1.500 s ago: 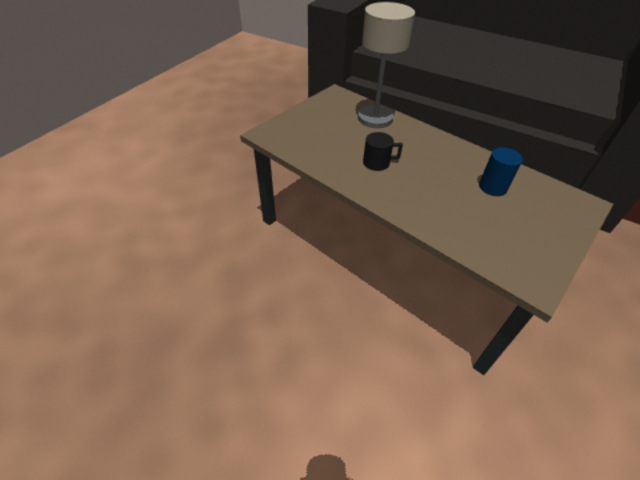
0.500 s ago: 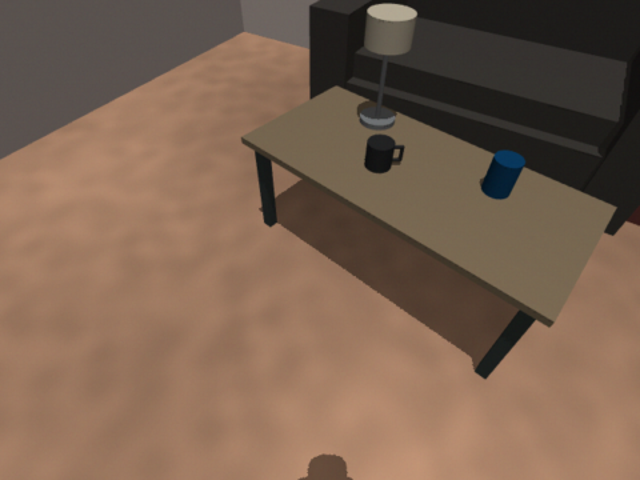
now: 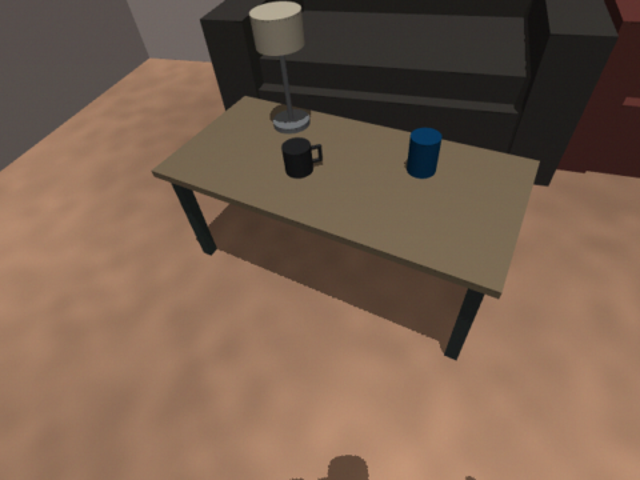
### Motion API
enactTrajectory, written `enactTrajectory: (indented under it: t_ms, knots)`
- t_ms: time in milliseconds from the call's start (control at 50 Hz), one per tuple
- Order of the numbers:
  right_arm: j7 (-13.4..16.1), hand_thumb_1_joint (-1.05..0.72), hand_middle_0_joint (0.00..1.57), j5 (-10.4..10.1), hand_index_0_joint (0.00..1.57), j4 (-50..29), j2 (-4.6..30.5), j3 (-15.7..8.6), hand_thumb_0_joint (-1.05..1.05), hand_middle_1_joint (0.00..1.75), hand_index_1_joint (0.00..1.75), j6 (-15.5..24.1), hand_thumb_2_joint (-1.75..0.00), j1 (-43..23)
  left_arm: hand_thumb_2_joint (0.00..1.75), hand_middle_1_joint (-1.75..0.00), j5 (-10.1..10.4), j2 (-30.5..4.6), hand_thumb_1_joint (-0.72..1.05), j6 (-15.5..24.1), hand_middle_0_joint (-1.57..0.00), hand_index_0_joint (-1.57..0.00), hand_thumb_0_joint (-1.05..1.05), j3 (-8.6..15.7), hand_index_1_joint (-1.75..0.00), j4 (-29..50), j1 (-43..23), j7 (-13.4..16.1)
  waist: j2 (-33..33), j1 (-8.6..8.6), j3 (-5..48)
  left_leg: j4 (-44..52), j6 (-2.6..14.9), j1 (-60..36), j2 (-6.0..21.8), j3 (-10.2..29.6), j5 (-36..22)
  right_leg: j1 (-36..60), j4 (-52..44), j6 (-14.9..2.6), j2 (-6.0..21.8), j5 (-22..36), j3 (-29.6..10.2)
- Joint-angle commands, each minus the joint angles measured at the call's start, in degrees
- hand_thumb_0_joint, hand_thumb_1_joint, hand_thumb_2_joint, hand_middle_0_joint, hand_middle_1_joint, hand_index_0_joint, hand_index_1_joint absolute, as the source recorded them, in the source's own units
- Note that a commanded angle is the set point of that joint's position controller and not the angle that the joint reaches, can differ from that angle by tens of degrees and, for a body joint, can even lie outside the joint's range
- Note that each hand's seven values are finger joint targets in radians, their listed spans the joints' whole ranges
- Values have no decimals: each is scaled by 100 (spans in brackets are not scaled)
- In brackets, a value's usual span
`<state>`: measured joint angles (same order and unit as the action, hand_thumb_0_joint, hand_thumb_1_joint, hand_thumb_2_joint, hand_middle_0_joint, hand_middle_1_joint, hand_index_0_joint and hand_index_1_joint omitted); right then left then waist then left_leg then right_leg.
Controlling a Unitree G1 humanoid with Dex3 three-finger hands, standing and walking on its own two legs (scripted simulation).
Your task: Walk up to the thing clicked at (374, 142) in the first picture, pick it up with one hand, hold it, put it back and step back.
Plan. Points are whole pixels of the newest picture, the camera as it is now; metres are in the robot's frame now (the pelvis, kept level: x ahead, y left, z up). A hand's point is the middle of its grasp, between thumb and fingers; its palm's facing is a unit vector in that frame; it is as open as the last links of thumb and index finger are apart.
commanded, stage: walk up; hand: left
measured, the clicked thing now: (303, 156) +1.06 +0.11 -0.26
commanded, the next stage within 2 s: none
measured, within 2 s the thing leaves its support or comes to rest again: neither
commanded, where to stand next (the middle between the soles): +0.50 +0.18 m, yaw -27 degrees
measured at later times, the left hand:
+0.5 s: hand (109, 365) +0.33 +0.39 -0.13, palm faces -0.24 -0.84 -0.48, open 7.4 cm
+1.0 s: hand (120, 266) +0.53 +0.43 -0.11, palm faces -0.32 -0.77 -0.55, open 7.4 cm
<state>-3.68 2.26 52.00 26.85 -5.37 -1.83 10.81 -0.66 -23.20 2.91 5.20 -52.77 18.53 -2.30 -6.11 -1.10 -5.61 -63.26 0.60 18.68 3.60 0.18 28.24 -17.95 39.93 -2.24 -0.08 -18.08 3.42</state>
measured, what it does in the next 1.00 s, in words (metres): walks ahead, turning right: left foot, then right foot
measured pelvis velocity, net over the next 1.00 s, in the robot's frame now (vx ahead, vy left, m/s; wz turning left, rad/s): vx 0.37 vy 0.16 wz -0.36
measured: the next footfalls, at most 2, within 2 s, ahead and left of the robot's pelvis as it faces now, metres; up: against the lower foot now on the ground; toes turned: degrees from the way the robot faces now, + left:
left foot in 0.38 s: +0.34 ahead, +0.21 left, +0.00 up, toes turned -6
right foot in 0.74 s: +0.40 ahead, +0.00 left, +0.00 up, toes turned -20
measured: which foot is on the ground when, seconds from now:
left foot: up 0.00-0.36, down 0.38-0.76, up 0.78-1.00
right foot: down 0.00-0.40, up 0.42-0.72, down 0.74-1.00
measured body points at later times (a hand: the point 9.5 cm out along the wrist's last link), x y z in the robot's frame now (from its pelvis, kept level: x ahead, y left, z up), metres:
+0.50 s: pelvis +0.22 +0.10 +0.00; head +0.26 +0.09 +0.44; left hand +0.35 +0.43 -0.10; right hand +0.25 -0.23 -0.10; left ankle +0.30 +0.21 -0.72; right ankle +0.12 -0.04 -0.63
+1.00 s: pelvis +0.37 +0.16 -0.01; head +0.39 +0.11 +0.44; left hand +0.54 +0.47 -0.07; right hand +0.35 -0.17 -0.13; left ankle +0.49 +0.31 -0.67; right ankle +0.36 +0.01 -0.72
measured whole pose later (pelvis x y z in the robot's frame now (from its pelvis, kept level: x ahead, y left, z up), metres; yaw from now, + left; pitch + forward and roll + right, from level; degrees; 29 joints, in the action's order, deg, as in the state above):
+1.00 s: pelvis +0.37 +0.16 -0.01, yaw -21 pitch -3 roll +0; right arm -4.0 2.3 41.9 26.3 -4.9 -3.0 15.0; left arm -1.0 -24.2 5.4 2.5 -44.5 21.3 2.8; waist -6.2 0.3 -6.9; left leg -61.6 -0.2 31.9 7.2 2.2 23.0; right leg -21.1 43.7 0.0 1.8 -19.6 -1.3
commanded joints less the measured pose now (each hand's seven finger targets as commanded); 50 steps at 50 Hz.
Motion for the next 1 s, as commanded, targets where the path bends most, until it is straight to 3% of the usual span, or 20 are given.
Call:
enactTrajectory:
  t_ms: [0,60,180,240,300,340,360,380,400,440,500,600,680,700,720,740,760,840,880,980]
  knots:
    - [-19,-90,20,-65,20,-665,929,-204,0,30,30,229,-90,56,90,-30,52,-1672,90,222,-20,-20,0,371,-30,539,86,264,1094,114,3,-72,-40,1626,456,562,-884,773,-2802,-756,1435,-1471,-2935]
    - [-86,-90,20,42,20,-788,900,-267,0,30,30,167,-90,207,90,-30,45,-1612,90,314,-20,-20,0,367,-30,711,130,277,1011,136,15,491,-188,1443,457,414,-1217,471,-2599,-845,1187,-950,-2262]
    - [-156,-90,20,143,20,-1335,907,-311,0,30,30,232,-90,-450,90,-30,25,-1803,90,388,-20,-20,0,446,-30,846,647,343,1016,-95,-163,1275,-268,1992,546,403,-1559,661,-2195,-987,1188,-804,-2287]
    - [-170,-90,20,135,20,-1527,808,-303,0,30,30,307,-90,-697,90,-30,12,-1883,90,414,-20,-20,0,430,-30,896,784,400,1309,-134,-140,1734,-164,1795,517,330,-1546,714,-1689,-996,1206,463,-2211]
    - [-189,-90,20,108,20,-1524,867,-382,0,30,30,316,-90,-390,90,-30,-8,-1971,90,384,-20,-20,0,390,-30,1016,466,468,1383,215,143,2058,0,841,295,-81,-1102,449,-1143,-885,1200,1841,-1893]
    - [-160,-90,20,100,20,-1200,1091,-532,0,30,30,357,-90,950,90,-30,-27,-1743,90,349,-20,-20,0,284,-30,1135,281,507,724,919,833,2879,248,-1298,-64,-293,-1176,-198,695,-485,750,2497,-1318]
    - [-79,-90,20,159,20,-1047,1526,-710,0,30,30,403,-90,1790,90,-30,20,-1207,90,356,-20,-20,0,110,-30,1152,591,525,-650,1324,1210,3467,466,-2304,478,741,-499,-1058,2613,-147,263,1927,-901]
    - [-15,-90,20,35,20,-1138,1772,-730,0,30,30,437,-90,1634,90,-30,179,-941,90,377,-20,-20,0,-1,-30,1198,845,567,-1836,1009,1104,4650,738,-2696,1836,3245,-652,-2503,3354,3,-647,-1228,-427]
    - [-5,-90,20,-176,20,-1232,1956,-784,0,30,30,416,-90,1089,90,-30,98,-1284,90,365,-20,-20,0,45,-30,1013,969,627,-1245,651,1138,4930,1188,-2023,2250,3951,-331,-2265,3967,-94,-167,-1260,-959]
    - [46,-90,20,-151,20,-1466,1329,-546,0,30,30,384,-90,581,90,-30,194,-1569,90,329,-20,-20,0,96,-30,771,773,544,-157,411,546,4473,1133,-1143,1716,2080,-1006,-1945,3795,-32,235,-553,-802]
    - [72,-90,20,-117,20,-1423,1018,-354,0,30,30,462,-90,581,90,-30,200,-1279,90,287,-20,-20,0,64,-30,625,827,421,-362,313,478,4140,1173,-959,1159,662,-2844,-1494,2638,15,445,-343,-512]
    - [56,-90,20,36,20,-1575,982,-270,0,30,30,392,-90,779,90,-30,136,-1135,90,323,-20,-20,0,96,-30,920,245,396,-294,481,401,3876,1483,-873,1307,133,-4011,-851,716,77,307,-173,-63]
    - [-22,-90,20,-5,20,-1850,863,-207,0,30,30,211,-90,202,90,-30,99,-1241,90,348,-20,-20,0,257,-30,729,962,505,103,-84,627,3048,991,334,1004,-176,-2112,1096,-419,-33,20,1068,116]
    - [-37,-90,20,8,20,-1934,665,-135,0,30,30,195,-90,183,90,-30,67,-1545,90,371,-20,-20,0,393,-30,664,1351,570,598,-353,777,2095,732,1009,734,-398,-1825,1939,-634,-142,154,711,-360]
    - [-33,-90,20,12,20,-1917,383,-48,0,30,30,172,-90,602,90,-30,-2,-1977,90,400,-20,-20,0,532,-30,736,1624,642,1689,-470,938,526,358,1845,97,-659,-322,2523,-1466,-630,1133,-244,-2221]
    - [-19,-90,20,40,20,-1910,521,-76,0,30,30,90,-90,838,90,-30,-7,-2307,90,437,-20,-20,0,525,-30,1016,1421,691,1631,-236,1024,-529,63,2300,-215,39,527,2273,-2033,-1123,2491,-488,-4486]
    - [44,-90,20,88,20,-1842,1062,-269,0,30,30,-9,-90,655,90,-30,65,-2304,90,381,-20,-20,0,528,-30,1083,1090,727,1154,-232,841,-1055,42,2366,29,442,795,1780,-2034,-1690,2753,-728,-4827]
    - [50,-90,20,26,20,-1480,1022,-299,0,30,30,-30,-90,856,90,-30,97,-1889,90,387,-20,-20,0,383,-30,1129,540,748,1003,138,161,-730,-64,2004,444,543,-181,434,-1511,-1152,1665,762,-2624]
    - [-3,-90,20,71,20,-1464,951,-314,0,30,30,-45,-90,893,90,-30,32,-1903,90,421,-20,-20,0,374,-30,1156,584,715,1214,186,284,-546,-87,1775,410,350,-494,180,-1338,-1131,1438,1327,-2195]
    - [83,-90,20,-106,20,-1195,699,-266,0,30,30,48,-90,634,90,-30,-129,-1734,90,323,-20,-20,0,231,-30,1218,60,571,1848,173,397,1171,-49,362,215,-264,-799,-1128,-966,-864,799,457,-1350]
